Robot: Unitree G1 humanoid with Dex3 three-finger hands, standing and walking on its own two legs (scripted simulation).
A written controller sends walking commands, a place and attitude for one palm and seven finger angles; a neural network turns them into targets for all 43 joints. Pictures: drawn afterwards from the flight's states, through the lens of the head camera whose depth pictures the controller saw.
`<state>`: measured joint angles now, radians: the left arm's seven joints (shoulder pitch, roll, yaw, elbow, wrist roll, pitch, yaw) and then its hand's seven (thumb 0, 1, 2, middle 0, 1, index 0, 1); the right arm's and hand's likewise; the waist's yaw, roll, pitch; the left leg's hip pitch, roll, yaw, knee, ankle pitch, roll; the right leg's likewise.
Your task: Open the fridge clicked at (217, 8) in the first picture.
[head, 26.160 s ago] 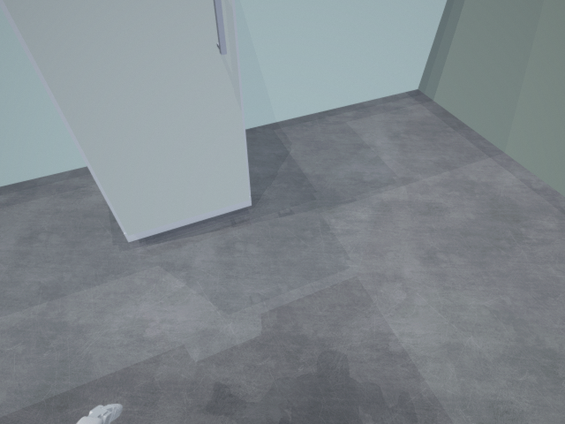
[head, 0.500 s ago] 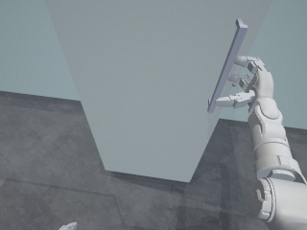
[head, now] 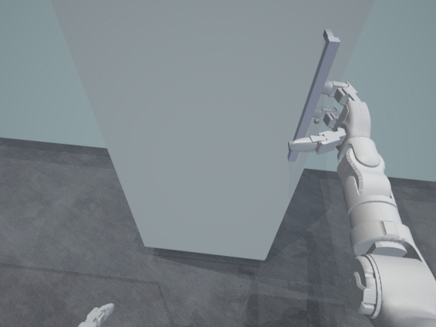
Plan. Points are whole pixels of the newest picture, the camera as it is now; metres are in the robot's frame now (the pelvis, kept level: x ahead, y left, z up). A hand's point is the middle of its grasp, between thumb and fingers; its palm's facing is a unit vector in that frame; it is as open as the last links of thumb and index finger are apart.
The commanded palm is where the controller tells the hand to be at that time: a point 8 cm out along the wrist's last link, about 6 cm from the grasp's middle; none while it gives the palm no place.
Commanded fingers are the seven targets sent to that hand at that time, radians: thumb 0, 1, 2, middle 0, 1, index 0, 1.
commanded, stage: slide the fingers in behind the handle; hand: right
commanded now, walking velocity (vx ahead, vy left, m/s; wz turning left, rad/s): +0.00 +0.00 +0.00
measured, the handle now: (307, 105) +0.51 -0.13 +0.17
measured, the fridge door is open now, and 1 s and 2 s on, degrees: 0 0 0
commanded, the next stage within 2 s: grip the handle and tug to test in 0.78 s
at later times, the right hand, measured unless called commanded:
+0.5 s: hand (302, 117) +0.46 -0.11 +0.18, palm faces +0.02 +1.00 +0.02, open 14.0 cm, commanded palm +0.43 -0.16 +0.17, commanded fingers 0.00 0.50 -0.30 0.30 1.20 0.30 1.20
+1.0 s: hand (303, 118) +0.46 -0.11 +0.18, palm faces +0.03 +1.00 +0.01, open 13.7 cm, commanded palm +0.43 -0.16 +0.17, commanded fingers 0.00 0.17 -0.44 0.34 1.25 0.34 1.25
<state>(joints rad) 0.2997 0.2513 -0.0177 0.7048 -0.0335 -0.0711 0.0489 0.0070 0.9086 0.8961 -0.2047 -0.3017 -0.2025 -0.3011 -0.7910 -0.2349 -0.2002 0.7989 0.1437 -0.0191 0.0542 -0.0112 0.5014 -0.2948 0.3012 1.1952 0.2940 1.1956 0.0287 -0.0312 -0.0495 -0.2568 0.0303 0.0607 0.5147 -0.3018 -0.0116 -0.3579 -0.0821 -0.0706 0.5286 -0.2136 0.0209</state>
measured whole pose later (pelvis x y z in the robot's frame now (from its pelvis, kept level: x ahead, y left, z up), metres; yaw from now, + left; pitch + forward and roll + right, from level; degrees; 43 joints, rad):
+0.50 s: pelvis +0.00 +0.00 +0.00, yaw +0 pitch +3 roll +0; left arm 0.32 0.25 -0.01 0.72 -0.02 -0.06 0.04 0.01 0.91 0.90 -0.20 -0.30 -0.20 -0.30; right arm -0.82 -0.20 -0.20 0.82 0.12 -0.02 0.00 -0.01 0.50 -0.29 0.30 1.20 0.30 1.20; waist 0.04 -0.03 -0.04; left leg -0.26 0.03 0.05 0.51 -0.30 -0.01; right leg -0.36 -0.08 -0.08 0.52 -0.21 0.02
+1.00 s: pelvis +0.00 +0.00 +0.00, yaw +0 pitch +3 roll +0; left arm 0.29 0.24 -0.02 0.71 -0.02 -0.06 0.05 0.01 0.91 0.90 -0.20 -0.30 -0.20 -0.30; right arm -0.82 -0.20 -0.19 0.82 0.12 -0.01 0.00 -0.01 0.46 -0.31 0.31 1.20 0.30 1.20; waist 0.04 -0.02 -0.04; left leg -0.26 0.03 0.06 0.51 -0.30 -0.01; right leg -0.35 -0.08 -0.07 0.52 -0.21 0.02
